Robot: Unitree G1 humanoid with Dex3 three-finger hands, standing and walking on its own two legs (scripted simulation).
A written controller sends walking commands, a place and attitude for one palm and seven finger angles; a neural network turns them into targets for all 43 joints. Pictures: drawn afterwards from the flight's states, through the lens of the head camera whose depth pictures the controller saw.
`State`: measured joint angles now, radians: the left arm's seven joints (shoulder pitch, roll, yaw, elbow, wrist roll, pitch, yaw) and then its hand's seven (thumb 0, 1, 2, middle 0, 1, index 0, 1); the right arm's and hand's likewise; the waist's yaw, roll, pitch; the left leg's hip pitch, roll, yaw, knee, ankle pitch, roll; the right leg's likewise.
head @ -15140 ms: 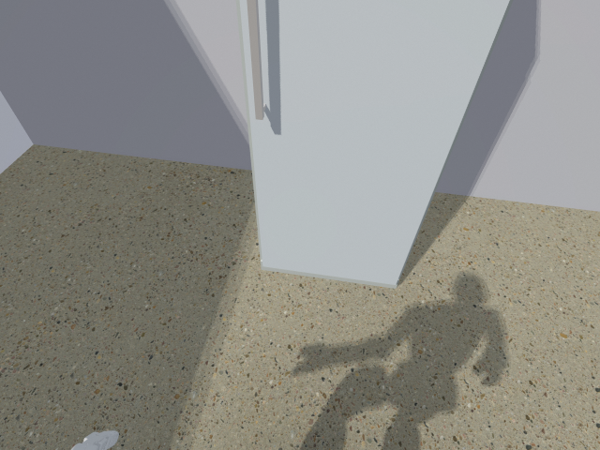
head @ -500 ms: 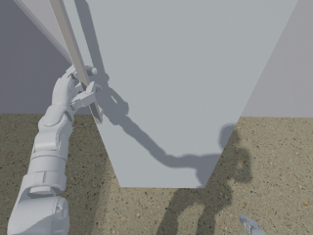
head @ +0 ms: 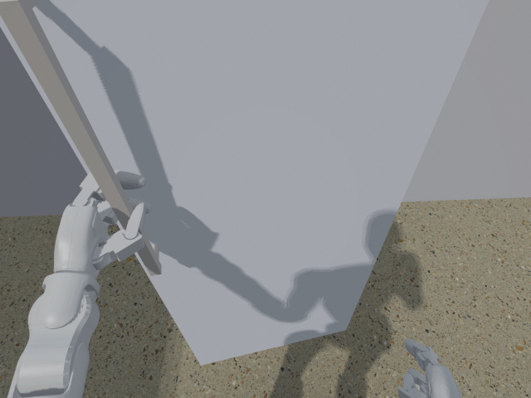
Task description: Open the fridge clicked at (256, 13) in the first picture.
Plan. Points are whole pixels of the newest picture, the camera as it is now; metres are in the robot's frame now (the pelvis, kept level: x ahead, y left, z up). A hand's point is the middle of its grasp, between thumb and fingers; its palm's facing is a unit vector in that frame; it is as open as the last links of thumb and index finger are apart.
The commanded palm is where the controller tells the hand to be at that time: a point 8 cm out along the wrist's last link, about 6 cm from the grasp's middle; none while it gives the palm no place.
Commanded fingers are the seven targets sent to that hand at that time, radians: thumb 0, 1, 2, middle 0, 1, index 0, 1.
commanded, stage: walk backward, drawing the door open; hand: left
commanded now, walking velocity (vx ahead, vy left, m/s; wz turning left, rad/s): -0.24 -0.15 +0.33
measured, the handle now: (112, 176) +0.33 +0.21 +0.20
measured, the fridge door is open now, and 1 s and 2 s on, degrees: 11 47 82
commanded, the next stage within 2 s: stop walking and hold the door back in 1.72 s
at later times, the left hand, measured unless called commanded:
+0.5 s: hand (159, 320) +0.18 +0.13 +0.15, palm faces +0.32 -0.92 -0.24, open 6.3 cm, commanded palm +0.13 +0.16 +0.15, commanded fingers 0.00 0.90 0.90 -0.45 -1.40 -0.45 -1.40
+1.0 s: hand out of the picture +0.06 -0.01 +0.14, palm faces +0.52 -0.82 -0.25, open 6.9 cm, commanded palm +0.01 +0.01 +0.15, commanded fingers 0.00 0.90 0.90 -0.45 -1.40 -0.45 -1.40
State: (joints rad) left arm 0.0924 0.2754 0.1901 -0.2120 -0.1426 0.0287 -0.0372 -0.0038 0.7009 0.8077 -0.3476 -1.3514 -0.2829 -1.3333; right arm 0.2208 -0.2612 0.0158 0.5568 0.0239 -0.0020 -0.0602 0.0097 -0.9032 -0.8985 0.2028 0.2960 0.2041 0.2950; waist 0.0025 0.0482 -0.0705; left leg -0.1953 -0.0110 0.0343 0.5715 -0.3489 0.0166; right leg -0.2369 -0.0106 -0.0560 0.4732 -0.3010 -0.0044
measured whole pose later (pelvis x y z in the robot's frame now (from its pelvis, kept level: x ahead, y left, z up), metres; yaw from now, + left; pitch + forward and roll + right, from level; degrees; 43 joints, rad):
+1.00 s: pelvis -0.10 -0.24 -0.01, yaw +35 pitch -2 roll +2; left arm 0.23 0.20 -0.04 -0.47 0.03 -0.02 0.04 -0.05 0.66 0.79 -0.37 -1.34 -0.21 -1.21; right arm 0.19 -0.17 -0.03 0.63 -0.03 -0.08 -0.09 0.01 -0.90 -0.90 0.20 0.30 0.21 0.30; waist -0.04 0.00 0.08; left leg -0.48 0.04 0.09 1.09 -0.51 -0.04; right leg -0.30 -0.03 -0.21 0.56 -0.24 -0.12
